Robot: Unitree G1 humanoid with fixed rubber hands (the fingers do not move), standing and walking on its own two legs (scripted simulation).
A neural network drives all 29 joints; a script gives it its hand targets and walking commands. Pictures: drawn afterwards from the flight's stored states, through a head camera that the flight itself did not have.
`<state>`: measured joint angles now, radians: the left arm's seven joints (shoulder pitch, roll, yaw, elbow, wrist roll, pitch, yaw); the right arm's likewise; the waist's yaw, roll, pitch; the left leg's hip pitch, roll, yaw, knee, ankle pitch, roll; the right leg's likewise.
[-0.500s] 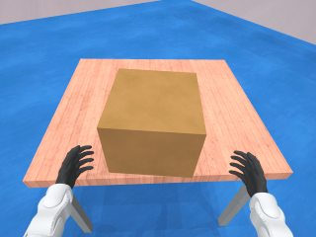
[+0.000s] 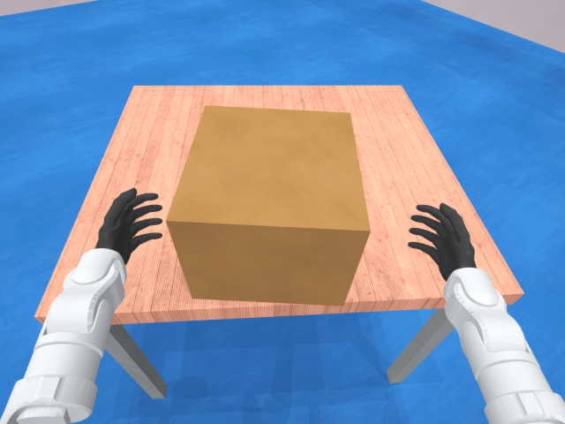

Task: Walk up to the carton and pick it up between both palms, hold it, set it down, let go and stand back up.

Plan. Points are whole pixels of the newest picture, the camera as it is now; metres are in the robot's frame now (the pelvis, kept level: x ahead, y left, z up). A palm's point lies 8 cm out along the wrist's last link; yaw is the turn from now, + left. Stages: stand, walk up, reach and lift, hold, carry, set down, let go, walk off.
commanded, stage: reach and lift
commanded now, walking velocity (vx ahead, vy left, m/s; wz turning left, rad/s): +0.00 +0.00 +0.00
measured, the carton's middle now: (273, 203) +0.51 +0.04 +0.01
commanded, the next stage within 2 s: none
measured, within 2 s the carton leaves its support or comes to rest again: neither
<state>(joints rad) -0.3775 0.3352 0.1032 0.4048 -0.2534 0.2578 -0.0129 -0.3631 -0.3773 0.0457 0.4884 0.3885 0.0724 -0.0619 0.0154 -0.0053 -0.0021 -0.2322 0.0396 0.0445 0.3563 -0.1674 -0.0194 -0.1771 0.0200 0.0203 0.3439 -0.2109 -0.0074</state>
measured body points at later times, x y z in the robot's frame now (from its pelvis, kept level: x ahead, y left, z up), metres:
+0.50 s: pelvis -0.01 +0.00 +0.00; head +0.03 +0.01 +0.45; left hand +0.42 +0.24 +0.13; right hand +0.43 -0.23 +0.13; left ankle +0.01 +0.13 -0.75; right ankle -0.02 -0.11 -0.75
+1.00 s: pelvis -0.01 -0.01 -0.01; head +0.04 +0.01 +0.44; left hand +0.47 +0.25 +0.16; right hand +0.47 -0.22 +0.18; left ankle +0.01 +0.13 -0.75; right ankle -0.02 -0.11 -0.75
